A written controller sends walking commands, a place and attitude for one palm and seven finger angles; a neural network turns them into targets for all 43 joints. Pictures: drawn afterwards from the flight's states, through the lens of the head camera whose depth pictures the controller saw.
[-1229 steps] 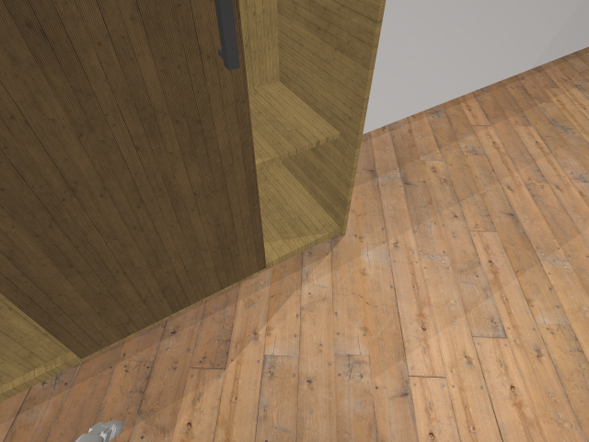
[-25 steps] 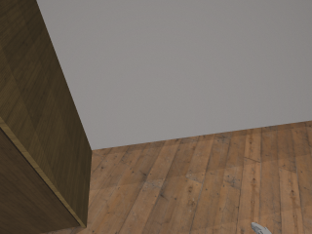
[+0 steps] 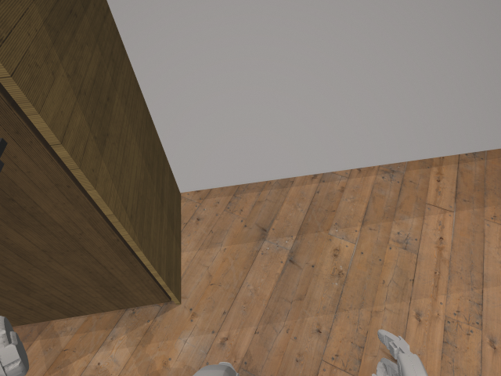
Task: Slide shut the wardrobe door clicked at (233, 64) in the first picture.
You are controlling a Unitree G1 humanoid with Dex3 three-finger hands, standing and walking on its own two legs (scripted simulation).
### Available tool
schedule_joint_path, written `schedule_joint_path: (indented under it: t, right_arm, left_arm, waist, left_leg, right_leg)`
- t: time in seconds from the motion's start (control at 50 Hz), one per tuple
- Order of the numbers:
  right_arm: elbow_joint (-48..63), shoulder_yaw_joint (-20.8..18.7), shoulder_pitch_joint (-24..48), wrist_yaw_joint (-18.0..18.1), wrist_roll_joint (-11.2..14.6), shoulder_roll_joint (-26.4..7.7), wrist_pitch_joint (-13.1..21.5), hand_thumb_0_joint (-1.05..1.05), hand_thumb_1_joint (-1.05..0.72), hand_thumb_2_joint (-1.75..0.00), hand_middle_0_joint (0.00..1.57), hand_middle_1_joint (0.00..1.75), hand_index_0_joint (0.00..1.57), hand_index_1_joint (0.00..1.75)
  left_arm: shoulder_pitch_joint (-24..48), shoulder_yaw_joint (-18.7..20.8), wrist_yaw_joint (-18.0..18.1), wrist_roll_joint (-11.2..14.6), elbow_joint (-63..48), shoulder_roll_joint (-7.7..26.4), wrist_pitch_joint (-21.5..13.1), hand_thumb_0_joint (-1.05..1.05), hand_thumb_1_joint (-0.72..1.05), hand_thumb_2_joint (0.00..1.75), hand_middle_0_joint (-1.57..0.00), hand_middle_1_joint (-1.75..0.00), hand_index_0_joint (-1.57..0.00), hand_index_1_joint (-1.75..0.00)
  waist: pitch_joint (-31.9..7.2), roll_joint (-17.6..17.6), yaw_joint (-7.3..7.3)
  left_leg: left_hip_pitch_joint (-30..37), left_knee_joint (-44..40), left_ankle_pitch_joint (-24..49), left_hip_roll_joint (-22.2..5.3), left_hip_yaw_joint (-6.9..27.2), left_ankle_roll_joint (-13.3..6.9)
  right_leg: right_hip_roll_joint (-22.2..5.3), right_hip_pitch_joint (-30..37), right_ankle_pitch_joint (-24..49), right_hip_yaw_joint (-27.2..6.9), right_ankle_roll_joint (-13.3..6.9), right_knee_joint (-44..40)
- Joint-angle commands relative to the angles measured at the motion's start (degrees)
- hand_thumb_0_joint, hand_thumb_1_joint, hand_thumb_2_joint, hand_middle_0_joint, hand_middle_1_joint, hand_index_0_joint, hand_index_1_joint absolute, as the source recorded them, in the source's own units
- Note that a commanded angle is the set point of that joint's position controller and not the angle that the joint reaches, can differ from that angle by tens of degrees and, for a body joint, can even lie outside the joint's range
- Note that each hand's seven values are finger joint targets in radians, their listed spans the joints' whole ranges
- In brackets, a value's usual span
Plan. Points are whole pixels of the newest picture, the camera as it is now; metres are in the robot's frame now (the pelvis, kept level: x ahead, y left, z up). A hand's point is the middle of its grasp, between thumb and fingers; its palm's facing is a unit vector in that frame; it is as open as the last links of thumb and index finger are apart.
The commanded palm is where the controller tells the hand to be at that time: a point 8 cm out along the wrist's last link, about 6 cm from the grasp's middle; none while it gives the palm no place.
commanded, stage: stop walking and hold the door there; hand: left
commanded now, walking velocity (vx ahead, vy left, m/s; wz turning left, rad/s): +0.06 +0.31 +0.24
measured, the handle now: out of the picture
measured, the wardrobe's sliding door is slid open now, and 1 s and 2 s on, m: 0.01 0.01 0.01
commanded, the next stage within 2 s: loosen the grip on the handle in 1.06 s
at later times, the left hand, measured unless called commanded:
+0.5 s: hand out of the picture +0.36 +0.38 +0.23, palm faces +0.39 -0.91 -0.13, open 6.1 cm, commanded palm +0.32 +0.41 +0.21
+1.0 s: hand out of the picture +0.35 +0.38 +0.23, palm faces +0.33 -0.94 -0.11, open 6.1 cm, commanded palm +0.32 +0.40 +0.21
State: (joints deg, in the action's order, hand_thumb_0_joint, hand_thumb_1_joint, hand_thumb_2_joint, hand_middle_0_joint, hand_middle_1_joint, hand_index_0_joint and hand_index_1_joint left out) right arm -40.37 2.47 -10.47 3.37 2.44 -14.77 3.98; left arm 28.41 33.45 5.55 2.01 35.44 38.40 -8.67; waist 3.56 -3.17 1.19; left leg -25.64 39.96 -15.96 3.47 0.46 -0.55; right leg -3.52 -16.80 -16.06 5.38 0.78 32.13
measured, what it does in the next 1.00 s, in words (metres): steps to the left: left foot, then right foot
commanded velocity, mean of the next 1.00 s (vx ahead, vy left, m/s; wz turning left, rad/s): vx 0.05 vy -0.04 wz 0.05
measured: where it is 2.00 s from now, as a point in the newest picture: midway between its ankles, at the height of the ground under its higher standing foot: outside the picture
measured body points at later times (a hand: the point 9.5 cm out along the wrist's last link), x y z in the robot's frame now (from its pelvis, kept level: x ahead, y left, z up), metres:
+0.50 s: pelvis -0.07 +0.13 +0.00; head -0.01 +0.14 +0.45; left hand +0.33 +0.43 +0.24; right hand +0.09 -0.07 -0.12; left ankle -0.06 +0.27 -0.73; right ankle -0.05 +0.06 -0.71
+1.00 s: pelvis -0.05 +0.16 +0.01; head -0.02 +0.16 +0.46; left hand +0.33 +0.43 +0.24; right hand +0.14 -0.05 -0.10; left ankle -0.08 +0.28 -0.73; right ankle -0.05 +0.08 -0.73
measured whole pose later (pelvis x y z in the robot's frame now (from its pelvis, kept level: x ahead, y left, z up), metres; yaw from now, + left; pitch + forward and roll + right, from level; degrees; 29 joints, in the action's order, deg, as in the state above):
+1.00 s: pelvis -0.05 +0.16 +0.01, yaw +8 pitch +0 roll +0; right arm -39.7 1.9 -8.9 3.5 2.2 -14.3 2.0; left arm 40.7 7.9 7.0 5.1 25.3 16.4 -3.0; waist 4.0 -1.8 -0.5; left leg -12.4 27.9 -15.1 -1.7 -3.0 0.1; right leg 2.0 -11.5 -14.6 3.6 -2.8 26.2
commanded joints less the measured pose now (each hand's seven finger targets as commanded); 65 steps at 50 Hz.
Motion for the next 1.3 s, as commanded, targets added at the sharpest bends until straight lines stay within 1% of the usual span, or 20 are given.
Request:
schedule_joint_path:
  t: [0.0,0.06,0.22,0.24,0.28,0.3,0.32,0.4,0.48,0.6,0.7,0.74,0.78,0.96,1.12,1.14,1.16,1.2,1.24,1.28]
  right_arm:
    - [4.8,-5.7,0.5,0.1,-0.2,-10.5,2.7,0.00,-0.90,-0.90,0.20,0.30,0.20,0.30]
    - [5.5,-3.5,1.6,0.2,-0.4,-8.0,2.6,0.00,-0.90,-0.90,0.20,0.30,0.20,0.30]
    - [7.2,-4.6,4.4,2.1,-0.1,-7.0,0.6,0.00,-0.90,-0.90,0.20,0.30,0.20,0.30]
    - [7.6,-5.0,4.4,2.3,0.3,-7.8,0.4,0.00,-0.90,-0.90,0.20,0.30,0.20,0.30]
    - [8.8,-6.1,2.2,2.3,0.6,-10.8,0.8,0.00,-0.90,-0.90,0.20,0.30,0.20,0.30]
    - [8.6,-5.7,0.9,1.7,0.4,-9.7,1.0,0.00,-0.90,-0.90,0.20,0.30,0.20,0.30]
    - [8.4,-4.3,3.4,1.6,-0.3,-7.0,0.8,0.00,-0.90,-0.90,0.20,0.30,0.20,0.30]
    - [5.7,-5.1,0.5,0.8,0.3,-8.2,1.9,0.00,-0.90,-0.90,0.20,0.30,0.20,0.30]
    - [6.6,-2.3,3.3,0.4,-0.6,-6.3,0.9,0.00,-0.90,-0.90,0.20,0.30,0.20,0.30]
    - [7.0,-2.9,3.6,0.8,0.4,-5.9,1.0,0.00,-0.90,-0.90,0.20,0.30,0.20,0.30]
    - [5.3,-1.5,3.4,2.1,-0.9,-5.4,1.2,0.00,-0.90,-0.90,0.20,0.30,0.20,0.30]
    - [6.7,-2.2,3.9,1.2,-0.4,-6.4,0.7,0.00,-0.90,-0.90,0.20,0.30,0.20,0.30]
    - [6.9,-1.7,4.9,0.5,-0.8,-4.7,0.6,0.00,-0.90,-0.90,0.20,0.30,0.20,0.30]
    - [8.3,-3.0,4.2,0.9,-0.3,-5.4,0.0,0.00,-0.90,-0.90,0.20,0.30,0.20,0.30]
    - [8.6,-2.8,4.1,1.5,-0.7,-5.3,-1.3,0.00,-0.90,-0.90,0.20,0.30,0.20,0.30]
    - [8.5,-8.0,1.4,-0.8,-0.9,-8.0,2.0,0.00,-0.90,-0.90,0.20,0.30,0.20,0.30]
    - [5.4,-4.9,-0.5,-0.9,-2.3,-6.1,6.0,0.00,-0.90,-0.90,0.20,0.30,0.20,0.30]
    - [4.4,-6.0,-4.9,-0.6,-0.2,-6.4,5.6,0.00,-0.90,-0.90,0.20,0.30,0.20,0.30]
    - [4.7,-5.7,-4.2,-0.8,-1.7,-7.0,5.3,0.00,-0.90,-0.90,0.20,0.30,0.20,0.30]
    - [5.1,-4.4,-3.9,-1.2,-1.0,-5.5,5.4,0.00,-0.90,-0.90,0.20,0.30,0.20,0.30]
  left_arm:
    - [14.1,7.0,-0.9,-1.8,-2.9,24.7,-2.0,0.00,0.90,0.90,-0.45,-1.40,-0.45,-1.40]
    - [16.3,7.2,-2.2,-2.9,-3.4,25.5,-3.9,0.00,0.90,0.90,-0.45,-1.40,-0.45,-1.40]
    - [28.1,-5.5,-0.8,-1.7,-18.3,13.9,-2.8,0.00,0.90,0.90,-0.45,-1.40,-0.45,-1.40]
    - [29.0,-7.5,-0.8,-1.5,-20.6,11.6,-3.0,0.00,0.90,0.90,-0.45,-1.40,-0.45,-1.40]
    - [33.9,-14.5,-1.9,-0.8,-27.0,3.6,-4.6,0.00,0.90,0.90,-0.45,-1.40,-0.45,-1.40]
    - [37.5,-18.1,-2.7,-1.2,-28.7,-1.3,-4.7,0.00,0.90,0.90,-0.45,-1.40,-0.45,-1.40]
    - [39.4,-22.2,-3.1,-0.8,-31.1,-5.1,-4.2,0.00,0.90,0.90,-0.45,-1.40,-0.45,-1.40]
    - [40.9,-22.7,-1.9,-0.1,-28.9,-6.0,-0.7,0.00,0.90,0.90,-0.45,-1.40,-0.45,-1.40]
    - [43.5,-23.5,-1.4,0.2,-25.6,-6.0,0.9,0.00,0.90,0.90,-0.45,-1.40,-0.45,-1.40]
    - [38.6,-23.5,-0.7,1.5,-19.6,-8.0,2.8,0.00,0.90,0.90,-0.45,-1.40,-0.45,-1.40]
    - [38.7,-22.7,-0.5,1.7,-20.2,-8.7,1.4,0.00,0.90,0.90,-0.45,-1.40,-0.45,-1.40]
    - [40.9,-26.7,-1.1,2.2,-23.8,-13.4,0.8,0.00,0.90,0.90,-0.45,-1.40,-0.45,-1.40]
    - [40.3,-31.0,-2.1,2.0,-23.2,-18.7,0.4,0.00,0.90,0.90,-0.45,-1.40,-0.45,-1.40]
    - [35.1,-30.4,-1.6,1.7,-25.9,-17.8,0.7,0.00,0.90,0.90,-0.45,-1.40,-0.45,-1.40]
    - [30.5,-29.7,-1.2,1.8,-24.1,-17.2,1.1,0.00,0.90,0.90,-0.45,-1.40,-0.45,-1.40]
    - [74.8,0.5,-0.8,-5.9,-22.4,23.9,1.3,0.00,0.90,0.90,-0.45,-1.40,-0.45,-1.40]
    - [61.0,-16.2,-3.6,-4.8,9.4,-5.2,8.3,0.00,0.78,0.84,-0.45,-1.40,-0.45,-1.40]
    - [43.0,-19.5,-5.1,0.3,-1.5,-16.1,8.2,0.00,0.54,0.73,-0.45,-1.40,-0.45,-1.40]
    - [47.6,-12.2,-5.3,4.1,-12.3,-7.2,3.4,0.00,0.30,0.61,-0.45,-1.40,-0.45,-1.40]
    - [45.3,-18.7,-3.3,2.1,-4.1,-13.5,1.3,0.00,0.05,0.49,-0.45,-1.40,-0.45,-1.40]
  waist:
    - [-17.5,14.3,-1.58]
    - [-16.9,14.9,-1.22]
    - [-16.6,14.3,-0.41]
    - [-18.4,9.5,-0.09]
    - [-18.9,-14.6,1.05]
    - [-18.9,-14.2,1.40]
    - [-18.9,-17.0,2.12]
    - [-23.6,-7.0,0.77]
    - [-21.3,-11.7,-0.23]
    - [-21.0,18.2,-0.76]
    - [-23.1,1.5,-0.53]
    - [-25.3,-6.3,-0.69]
    - [-20.0,-9.0,-0.12]
    - [-25.6,4.2,0.09]
    - [-24.5,2.9,0.10]
    - [-15.1,18.7,-2.72]
    - [-31.1,19.3,5.58]
    - [-32.7,1.5,1.48]
    - [-36.2,-13.6,-0.72]
    - [-23.9,-0.9,1.76]
  left_leg:
    - [-11.6,30.5,-10.9,-3.2,10.0,3.0]
    - [-7.0,22.0,-6.7,-5.3,4.2,1.8]
    - [18.2,-14.7,7.8,-2.5,-11.4,2.7]
    - [21.6,-15.6,13.1,-5.0,-9.9,2.4]
    - [28.0,-17.1,45.9,-21.0,9.8,-6.2]
    - [29.6,-16.2,47.5,-22.1,10.6,-9.6]
    - [30.0,-15.5,47.5,-21.9,11.0,-10.2]
    - [30.2,-13.0,32.1,-18.3,5.2,-8.0]
    - [26.1,-13.8,27.5,-21.6,8.8,-8.2]
    - [0.8,6.4,-8.9,-5.7,0.0,-0.4]
    - [17.2,-16.1,12.9,-7.7,-1.5,-1.1]
    - [32.1,-13.6,40.7,-17.4,9.5,-5.3]
    - [31.9,-15.0,40.6,-19.1,10.6,-7.8]
    - [22.9,-10.0,31.4,-10.7,-0.8,-0.6]
    - [26.3,-13.0,33.9,-11.2,-0.3,-1.4]
    - [19.4,-8.0,26.9,-8.4,-4.9,-3.3]
    - [11.2,-15.1,34.2,-1.8,-3.8,-3.2]
    - [23.1,-11.5,46.7,-5.1,-1.0,0.0]
    - [34.2,-9.8,42.3,-6.0,-0.2,2.0]
    - [20.0,-10.9,24.5,-4.3,-2.6,-0.8]
  right_leg:
    - [-29.4,14.0,30.6,-18.8,-10.6,-11.7]
    - [-22.5,13.6,29.8,-5.9,-5.0,-9.5]
    - [-17.5,6.8,27.1,1.2,-0.7,0.8]
    - [-15.0,4.5,25.8,3.4,0.3,6.8]
    - [-2.0,-11.4,-15.8,3.5,-0.7,25.8]
    - [1.2,-14.3,-20.8,1.1,-3.5,32.7]
    - [-0.6,-17.0,-19.7,-0.9,0.1,33.8]
    - [1.7,-7.3,-5.0,-2.1,-0.1,15.3]
    - [3.3,-0.7,-5.9,-3.3,-1.8,0.1]
    - [-10.6,22.3,28.9,-18.4,-10.2,-11.2]
    - [-6.9,17.7,33.1,-7.0,-5.2,-1.1]
    - [0.3,2.7,16.2,-4.0,-0.7,3.2]
    - [2.3,-1.4,-0.4,-4.9,-1.1,-0.4]
    - [-3.8,16.1,38.2,-8.6,-2.8,-6.4]
    - [-1.6,11.3,30.7,-6.6,-1.4,-7.5]
    - [1.3,8.3,37.2,-11.0,2.7,-11.6]
    - [3.8,14.4,54.2,-5.3,-2.9,2.0]
    - [3.2,5.9,40.0,-2.3,-3.5,1.7]
    - [3.3,1.5,23.9,-4.8,-3.6,-4.4]
    - [3.5,3.7,23.1,-4.6,-3.2,-5.8]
